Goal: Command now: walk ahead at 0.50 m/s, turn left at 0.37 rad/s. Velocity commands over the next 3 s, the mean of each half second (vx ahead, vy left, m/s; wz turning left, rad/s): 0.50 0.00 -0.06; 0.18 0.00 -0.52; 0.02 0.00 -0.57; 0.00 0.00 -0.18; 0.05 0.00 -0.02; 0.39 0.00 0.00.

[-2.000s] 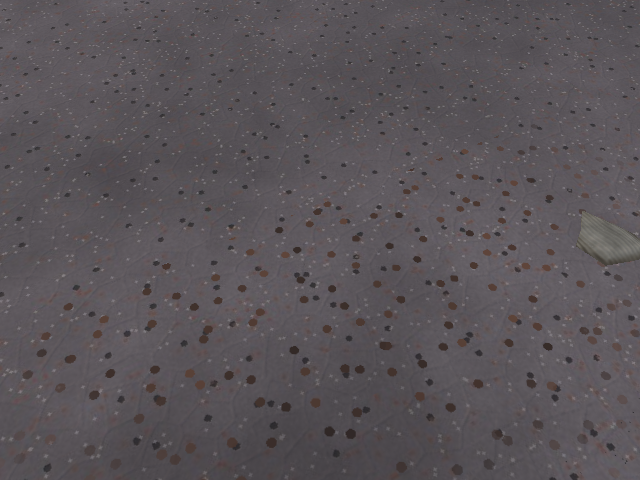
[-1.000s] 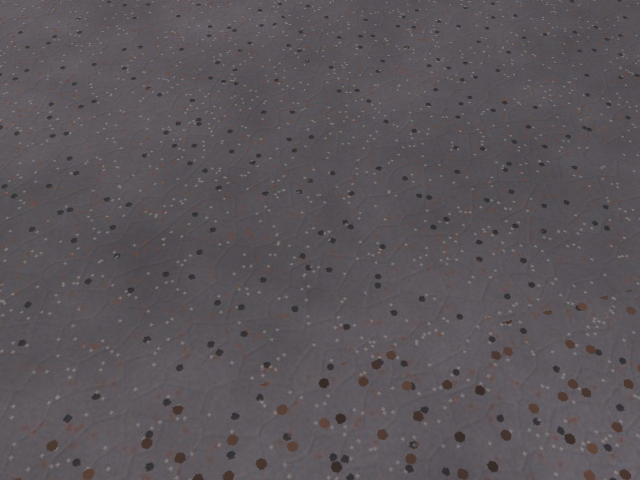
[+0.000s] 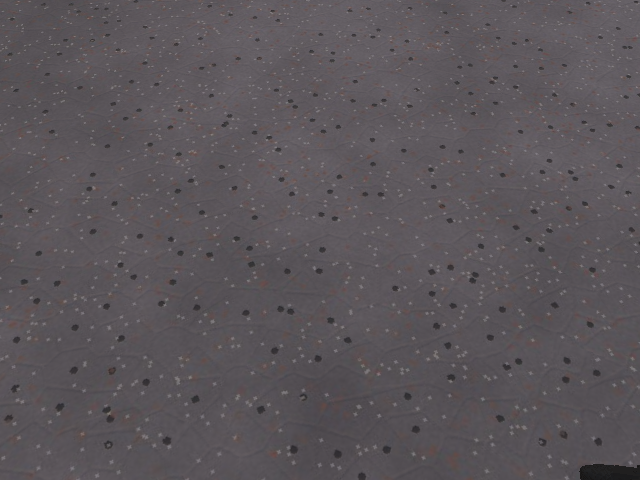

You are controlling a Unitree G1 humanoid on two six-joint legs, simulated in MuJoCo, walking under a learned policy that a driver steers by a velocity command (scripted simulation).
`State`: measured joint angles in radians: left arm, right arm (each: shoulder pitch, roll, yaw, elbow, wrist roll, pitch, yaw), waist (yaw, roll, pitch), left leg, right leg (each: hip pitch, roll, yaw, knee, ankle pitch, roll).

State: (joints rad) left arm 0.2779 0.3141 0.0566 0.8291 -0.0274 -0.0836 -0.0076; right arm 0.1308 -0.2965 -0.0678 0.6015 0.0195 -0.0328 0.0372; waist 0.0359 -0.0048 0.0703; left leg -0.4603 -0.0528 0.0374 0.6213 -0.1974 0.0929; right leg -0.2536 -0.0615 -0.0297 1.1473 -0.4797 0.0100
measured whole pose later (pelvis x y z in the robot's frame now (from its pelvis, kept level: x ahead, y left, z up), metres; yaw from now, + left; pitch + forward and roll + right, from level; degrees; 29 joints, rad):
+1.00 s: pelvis +0.49 -0.06 +0.01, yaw -25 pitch +2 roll +0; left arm 0.19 0.33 0.07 0.67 -0.01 0.04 0.03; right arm 0.12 -0.27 -0.04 0.67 -0.03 -0.04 -0.02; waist 0.02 -0.03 0.02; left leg -0.41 -0.03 -0.04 0.51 -0.15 0.01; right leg -0.41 0.13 0.15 1.00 -0.56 0.03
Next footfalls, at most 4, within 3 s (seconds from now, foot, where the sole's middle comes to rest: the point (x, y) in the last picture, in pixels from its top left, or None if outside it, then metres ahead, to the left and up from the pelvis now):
0.44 right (416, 477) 0.44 -0.15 -0.76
0.90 left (339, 379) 0.64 0.00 -0.76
1.32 right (439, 470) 0.46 -0.20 -0.76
1.74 left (351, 389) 0.62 -0.02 -0.76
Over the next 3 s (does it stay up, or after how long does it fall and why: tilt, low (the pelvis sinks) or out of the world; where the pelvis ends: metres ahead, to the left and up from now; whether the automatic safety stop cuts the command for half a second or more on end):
stays up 0.62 -0.24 0.02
